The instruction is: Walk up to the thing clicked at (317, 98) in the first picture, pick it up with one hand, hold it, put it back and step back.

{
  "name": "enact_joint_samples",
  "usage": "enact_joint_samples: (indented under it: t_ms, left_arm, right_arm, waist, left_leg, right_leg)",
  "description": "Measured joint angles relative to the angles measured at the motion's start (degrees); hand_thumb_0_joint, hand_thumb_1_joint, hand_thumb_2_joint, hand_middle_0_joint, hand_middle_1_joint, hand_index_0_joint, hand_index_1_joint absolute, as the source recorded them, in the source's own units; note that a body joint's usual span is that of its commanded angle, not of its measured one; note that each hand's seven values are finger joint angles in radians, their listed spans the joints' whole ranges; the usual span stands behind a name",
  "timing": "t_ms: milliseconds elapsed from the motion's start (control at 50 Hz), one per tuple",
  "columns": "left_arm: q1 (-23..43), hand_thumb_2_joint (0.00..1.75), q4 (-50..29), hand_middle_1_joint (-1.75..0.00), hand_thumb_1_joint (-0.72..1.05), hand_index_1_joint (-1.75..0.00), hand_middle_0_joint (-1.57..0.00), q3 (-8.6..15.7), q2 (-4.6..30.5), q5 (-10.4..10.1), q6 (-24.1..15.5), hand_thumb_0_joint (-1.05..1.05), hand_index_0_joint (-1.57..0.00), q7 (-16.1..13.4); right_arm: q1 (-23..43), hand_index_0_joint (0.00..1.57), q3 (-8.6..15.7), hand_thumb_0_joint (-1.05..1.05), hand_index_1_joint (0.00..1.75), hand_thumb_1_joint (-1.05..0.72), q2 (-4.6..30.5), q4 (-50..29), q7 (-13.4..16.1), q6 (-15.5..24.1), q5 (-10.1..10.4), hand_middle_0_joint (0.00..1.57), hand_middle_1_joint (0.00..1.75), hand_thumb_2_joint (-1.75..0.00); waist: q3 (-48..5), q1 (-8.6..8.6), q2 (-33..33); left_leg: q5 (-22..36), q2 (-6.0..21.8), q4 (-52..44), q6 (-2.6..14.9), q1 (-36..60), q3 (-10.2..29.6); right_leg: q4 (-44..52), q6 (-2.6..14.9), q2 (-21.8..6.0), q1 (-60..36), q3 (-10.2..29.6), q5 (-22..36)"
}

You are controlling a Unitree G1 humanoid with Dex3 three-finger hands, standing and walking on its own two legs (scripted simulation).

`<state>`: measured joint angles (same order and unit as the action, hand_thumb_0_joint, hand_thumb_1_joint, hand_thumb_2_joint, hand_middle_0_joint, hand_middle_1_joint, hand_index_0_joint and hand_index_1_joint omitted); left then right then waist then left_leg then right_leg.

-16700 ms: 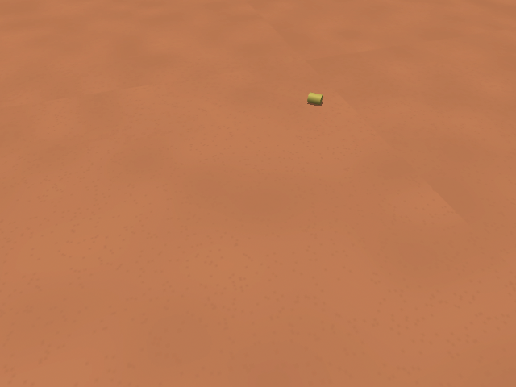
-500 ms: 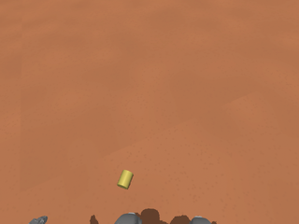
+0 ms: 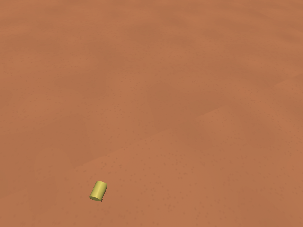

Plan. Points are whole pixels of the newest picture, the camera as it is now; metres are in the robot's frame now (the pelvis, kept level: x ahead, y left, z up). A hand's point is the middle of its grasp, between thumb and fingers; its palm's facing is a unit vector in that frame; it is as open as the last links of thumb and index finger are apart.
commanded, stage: walk up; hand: left
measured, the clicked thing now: (98, 190) +0.46 +0.28 -0.70
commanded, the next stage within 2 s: stand in 0.46 s
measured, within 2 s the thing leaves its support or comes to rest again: neither
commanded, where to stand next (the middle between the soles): +0.07 +0.04 m, yaw +1 degrees
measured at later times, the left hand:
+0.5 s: hand out of the picture +0.03 +0.37 -0.12, palm faces +0.08 -0.83 -0.55, open 7.4 cm
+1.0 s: hand out of the picture +0.08 +0.30 -0.12, palm faces +0.02 -0.95 -0.32, open 7.3 cm
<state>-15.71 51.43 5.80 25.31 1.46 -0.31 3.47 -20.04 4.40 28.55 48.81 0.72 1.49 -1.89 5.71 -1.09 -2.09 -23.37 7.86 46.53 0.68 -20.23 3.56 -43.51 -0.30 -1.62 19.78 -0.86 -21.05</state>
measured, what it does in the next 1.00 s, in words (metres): steps on the spot: left foot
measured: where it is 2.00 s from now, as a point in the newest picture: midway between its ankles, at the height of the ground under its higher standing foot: outside the picture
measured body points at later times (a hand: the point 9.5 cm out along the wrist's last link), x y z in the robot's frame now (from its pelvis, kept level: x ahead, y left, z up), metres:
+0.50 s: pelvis -0.01 +0.04 -0.01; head +0.02 +0.02 +0.44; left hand +0.03 +0.41 -0.08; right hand +0.10 -0.26 -0.14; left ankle +0.02 +0.19 -0.71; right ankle +0.03 -0.13 -0.69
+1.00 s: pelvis +0.00 +0.05 +0.03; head +0.00 +0.06 +0.48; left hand +0.08 +0.35 -0.10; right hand +0.10 -0.25 -0.09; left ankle +0.02 +0.19 -0.70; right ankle +0.04 -0.09 -0.70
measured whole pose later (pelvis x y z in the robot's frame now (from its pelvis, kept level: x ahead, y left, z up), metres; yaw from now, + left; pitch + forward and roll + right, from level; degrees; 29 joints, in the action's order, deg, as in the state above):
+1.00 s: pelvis +0.00 +0.05 +0.03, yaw +3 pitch -4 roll +0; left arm -5.9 61.5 -0.3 20.9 0.0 -1.5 1.0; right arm -5.8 1.2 20.3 61.9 -0.8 0.6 -0.2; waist 4.3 0.0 -1.2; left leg -11.9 1.4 26.2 -1.9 -10.2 1.6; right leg -26.7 -1.9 -2.0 11.0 1.5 -11.6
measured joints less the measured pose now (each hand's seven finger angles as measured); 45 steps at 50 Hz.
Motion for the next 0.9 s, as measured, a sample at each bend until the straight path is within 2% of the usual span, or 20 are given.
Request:
enact_joint_samples:
  t_ms: [20,60,120,220,280,320,380,420,440,500,540,580,600,620,660,680,740,900]
  left_arm:
    - [0.06,0.89,-0.23,-0.3,0.9,-0.3,-0.21,-0.37,-0.64,0.17,-0.88,0.0,-0.21,-0.71]
    - [0.34,0.89,-0.28,-0.3,0.9,-0.3,-0.21,-1.62,-1.92,0.36,-1.81,0.0,-0.21,-1.65]
    - [0.63,0.89,-0.18,-0.3,0.9,-0.3,-0.21,-3.18,-3.93,0.11,-2.93,0.0,-0.21,-2.9]
    - [-0.5,0.89,-1.12,-0.3,0.9,-0.3,-0.21,-3.48,-3.91,-0.8,-4.53,0.0,-0.21,-5.72]
    - [-1.11,0.89,-1.71,-0.3,0.9,-0.3,-0.21,-2.83,-2.58,-0.79,-4.67,0.0,-0.21,-6.83]
    - [-1.31,0.89,-2.07,-0.3,0.9,-0.3,-0.21,-2.27,-1.4,-0.33,-4.39,0.0,-0.21,-6.81]
    - [-1.16,0.89,-2.67,-0.3,0.9,-0.3,-0.21,-1.62,0.73,0.42,-3.21,0.0,-0.21,-5.78]
    - [-0.92,0.89,-2.8,-0.3,0.9,-0.3,-0.21,-1.45,2.12,0.27,-2.15,0.0,-0.21,-5.21]
    - [-0.44,0.89,-2.33,-0.3,0.9,-0.3,-0.21,-1.27,2.68,-0.01,-1.54,0.0,-0.21,-5.19]
    - [0.97,0.89,0.1,-0.3,0.9,-0.3,-0.21,-1.46,2.01,-0.96,-0.11,0.0,-0.21,-5.37]
    - [1.93,0.89,0.88,-0.3,0.9,-0.3,-0.2,-1.59,1.62,-1.52,-0.29,0.0,-0.2,-5.11]
    - [2.48,0.89,1.64,-0.3,0.91,-0.3,-0.2,-2.09,0.48,-1.59,-1.26,0.0,-0.2,-4.67]
    - [2.72,0.89,2.12,-0.3,0.91,-0.3,-0.2,-2.42,-0.44,-1.51,-1.79,0.0,-0.2,-4.48]
    - [2.88,0.89,2.61,-0.3,0.91,-0.3,-0.2,-2.92,-1.68,-1.27,-2.24,0.0,-0.2,-4.32]
    - [2.42,0.89,3.58,-0.3,0.91,-0.3,-0.2,-4.33,-3.39,-0.73,-2.73,0.0,-0.2,-3.57]
    - [2.37,0.89,4.34,-0.3,0.9,-0.3,-0.21,-4.94,-4.02,-0.54,-2.62,0.0,-0.21,-3.16]
    - [3.65,0.89,6.27,-0.3,0.9,-0.3,-0.21,-6.24,-5.7,-1.01,-1.67,0.0,-0.21,-2.75]
    - [7.9,0.89,8.6,-0.3,0.9,-0.3,-0.21,-6.36,-5.46,-1.42,-1.27,0.0,-0.21,-2.44]
  right_arm:
    - [0.15,0.21,0.16,0.01,0.3,-0.9,0.26,0.43,0.24,-1.01,0.28,0.2,0.31,-0.9]
    - [1.08,0.2,0.31,0.01,0.3,-0.9,0.01,1.49,0.62,-2.86,0.77,0.2,0.3,-0.9]
    - [2.26,0.2,0.48,0.01,0.3,-0.91,-0.16,1.42,-0.11,-3.88,0.78,0.2,0.3,-0.9]
    - [4.09,0.2,0.86,0.01,0.3,-0.91,-1.02,-1.29,-2.21,-5.66,-0.7,0.2,0.3,-0.9]
    - [5.53,0.2,1.19,0.01,0.3,-0.91,-1.62,-2.33,-2.86,-6.11,-0.44,0.2,0.3,-0.9]
    - [6.34,0.2,1.1,0.01,0.3,-0.91,-2.19,-2.04,-3.1,-5.8,0.22,0.2,0.3,-0.9]
    - [6.7,0.2,0.42,0.01,0.3,-0.91,-3.21,-0.63,-3.58,-4.77,1.27,0.2,0.3,-0.9]
    - [6.73,0.21,0.02,0.01,0.3,-0.91,-3.87,0.33,-3.32,-3.6,1.44,0.2,0.3,-0.9]
    - [7.13,0.21,-0.16,0.01,0.3,-0.91,-4.67,0.86,-2.91,-2.99,1.17,0.2,0.3,-0.9]
    - [7.07,0.21,-1.27,0.01,0.3,-0.91,-6.24,2.15,-1.97,-1.71,0.5,0.2,0.3,-0.9]
    - [7.35,0.21,-1.84,0.01,0.3,-0.9,-7.61,2.99,-1.52,-1.37,0.34,0.2,0.3,-0.9]
    - [7.73,0.21,-2.04,0.01,0.3,-0.9,-7.99,4.01,-1.45,-1.14,0.65,0.2,0.31,-0.9]
    - [8.08,0.21,-1.99,0.01,0.3,-0.9,-7.79,4.55,-1.45,-1.23,0.87,0.2,0.31,-0.9]
    - [8.46,0.21,-1.8,0.01,0.3,-0.9,-7.42,5.12,-1.3,-1.44,1.18,0.2,0.31,-0.9]
    - [9.34,0.21,-1.66,0.01,0.3,-0.9,-7.12,6.17,-0.82,-1.9,1.79,0.2,0.31,-0.9]
    - [9.86,0.21,-1.64,0.01,0.3,-0.9,-7.02,6.63,-0.72,-1.71,1.98,0.2,0.31,-0.9]
    - [10.81,0.21,-1.52,0.01,0.3,-0.91,-6.69,8.06,-1.0,-0.82,1.72,0.2,0.3,-0.9]
    - [13.15,0.2,-2.74,0.01,0.3,-0.91,-7.66,11.49,-1.38,-0.96,1.64,0.2,0.3,-0.9]
  waist:
    - [0.13,-0.22,0.95]
    - [0.06,0.2,1.83]
    - [0.57,0.11,4.55]
    - [1.58,0.24,8.02]
    - [2.13,0.77,9.34]
    - [2.0,1.36,9.58]
    - [0.87,2.56,8.58]
    - [0.27,3.29,6.7]
    - [0.93,3.67,4.65]
    - [0.2,2.61,3.45]
    - [0.36,2.37,1.93]
    - [0.35,2.22,1.39]
    - [0.52,2.19,1.62]
    - [0.77,1.89,2.4]
    - [0.27,1.81,2.01]
    - [0.12,1.73,1.48]
    - [-0.22,1.33,0.94]
    - [-0.97,1.37,0.27]
  left_leg:
    - [-2.4,-0.7,3.1,0.48,-1.4,2.09]
    - [-6.34,-4.27,9.4,0.68,-3.96,4.92]
    - [-5.48,-7.01,14.87,0.62,-7.05,5.21]
    - [-1.43,-8.47,22.67,-0.82,-11.5,4.8]
    - [1.23,-8.47,24.18,-1.57,-12.27,5.46]
    - [1.58,-7.38,19.48,-1.62,-10.71,4.48]
    - [-1.1,-5.71,6.41,-1.42,-5.32,0.54]
    - [1.01,-6.67,-1.09,-1.75,-1.25,-1.73]
    - [1.47,-7.9,-0.72,-2.32,-0.78,-3.07]
    - [0.89,-7.93,1.06,-2.09,-1.86,-2.53]
    - [1.71,-7.57,-0.38,-2.2,-1.4,-2.23]
    - [2.29,-6.93,-1.37,-2.76,-1.12,-1.67]
    - [2.34,-6.46,-1.5,-3.08,-0.91,-1.29]
    - [2.37,-5.96,-1.36,-2.76,-0.7,-0.5]
    - [1.5,-6.57,-2.8,-1.61,0.35,-0.35]
    - [3.43,-6.88,-4.69,-1.49,1.43,-0.86]
    - [5.57,-7.11,-8.73,-2.74,3.81,-1.39]
    - [9.43,-6.55,-16.52,-2.69,8.05,-1.75]
  right_leg:
    - [-1.0,-0.47,0.36,0.39,-0.78,0.88]
    - [-2.35,-0.33,0.11,1.07,-0.91,-0.18]
    - [-0.77,-0.17,-0.42,0.03,-1.63,0.13]
    - [0.18,-0.7,-2.14,-0.52,-1.78,0.75]
    - [-0.28,-1.22,-3.5,-0.07,-1.32,0.79]
    - [-0.73,-1.37,-4.47,0.39,-0.97,0.61]
    - [-2.75,-0.66,-6.05,1.78,-0.38,-0.8]
    - [-6.34,0.02,-7.42,3.77,1.03,-2.75]
    - [-8.67,1.0,-8.28,4.62,3.01,-4.11]
    - [-12.86,1.58,-3.91,5.92,6.07,-8.83]
    - [-12.92,1.78,-2.05,5.92,4.81,-9.78]
    - [-6.25,1.83,-1.1,3.39,2.03,-6.68]
    - [-2.98,1.28,-0.49,2.02,1.46,-1.67]
    - [-1.34,0.44,0.03,0.9,0.68,0.44]
    - [-0.05,-0.36,-0.11,0.15,1.06,0.89]
    - [0.52,-0.58,-0.39,-0.24,1.64,1.01]
    - [3.82,-1.21,-0.79,-2.18,2.11,2.47]
    - [12.71,-1.42,-0.39,-6.76,2.2,7.18]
